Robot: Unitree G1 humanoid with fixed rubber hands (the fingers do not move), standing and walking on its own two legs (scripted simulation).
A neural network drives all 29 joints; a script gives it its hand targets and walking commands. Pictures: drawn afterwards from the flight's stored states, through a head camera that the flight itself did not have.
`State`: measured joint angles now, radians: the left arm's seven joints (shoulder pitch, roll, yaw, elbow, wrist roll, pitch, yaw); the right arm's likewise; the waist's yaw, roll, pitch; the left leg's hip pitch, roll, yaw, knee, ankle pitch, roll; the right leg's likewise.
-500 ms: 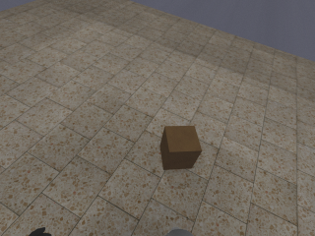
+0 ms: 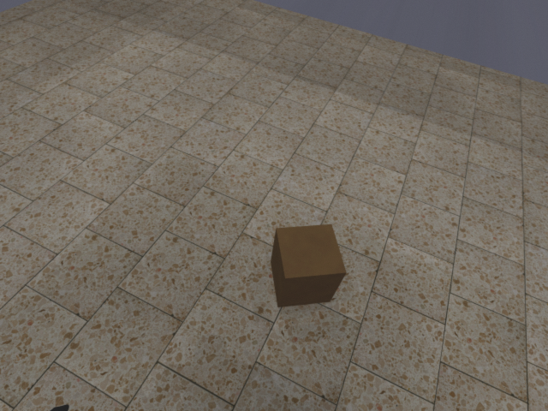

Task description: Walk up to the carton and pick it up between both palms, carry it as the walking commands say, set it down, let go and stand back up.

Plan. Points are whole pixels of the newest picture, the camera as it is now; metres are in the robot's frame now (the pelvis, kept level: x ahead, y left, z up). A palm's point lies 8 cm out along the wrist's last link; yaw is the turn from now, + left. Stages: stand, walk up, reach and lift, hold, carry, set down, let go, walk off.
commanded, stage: walk up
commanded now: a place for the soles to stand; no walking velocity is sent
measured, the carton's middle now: (304, 266) +0.69 -0.17 -0.64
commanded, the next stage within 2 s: none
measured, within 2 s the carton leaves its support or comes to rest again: neither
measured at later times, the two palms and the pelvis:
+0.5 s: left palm (86, 389) +0.17 +0.26 -0.08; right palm out of the picture +0.11 -0.40 -0.08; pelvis +0.06 -0.06 +0.00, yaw -2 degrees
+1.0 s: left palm (134, 348) +0.23 +0.22 -0.10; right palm out of the picture +0.12 -0.46 -0.09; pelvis +0.11 -0.11 -0.02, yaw -4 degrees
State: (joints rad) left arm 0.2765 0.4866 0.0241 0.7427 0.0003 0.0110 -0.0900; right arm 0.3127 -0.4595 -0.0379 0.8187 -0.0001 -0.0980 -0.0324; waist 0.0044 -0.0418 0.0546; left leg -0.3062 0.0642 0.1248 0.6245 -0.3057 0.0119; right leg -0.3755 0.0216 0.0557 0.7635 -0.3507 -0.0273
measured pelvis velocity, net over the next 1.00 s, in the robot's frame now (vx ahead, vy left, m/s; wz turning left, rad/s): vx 0.11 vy -0.11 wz -0.07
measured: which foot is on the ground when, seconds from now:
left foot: down 0.00-0.32, up 0.34-0.58, down 0.60-0.98, up 1.00-1.00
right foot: up 0.00-0.30, down 0.32-0.62, up 0.64-0.96, down 0.98-1.00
